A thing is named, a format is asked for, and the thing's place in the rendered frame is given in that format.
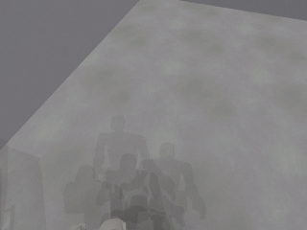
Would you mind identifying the robot left thigh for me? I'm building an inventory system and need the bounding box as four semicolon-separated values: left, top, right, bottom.
99;218;127;230

